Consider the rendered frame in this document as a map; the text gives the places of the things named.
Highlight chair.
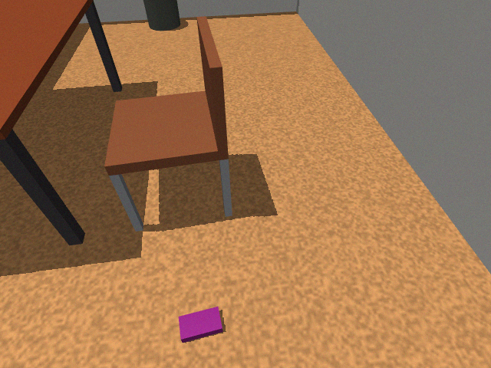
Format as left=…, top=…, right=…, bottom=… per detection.
left=104, top=16, right=232, bottom=232

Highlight table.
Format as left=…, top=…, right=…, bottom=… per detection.
left=0, top=0, right=122, bottom=245

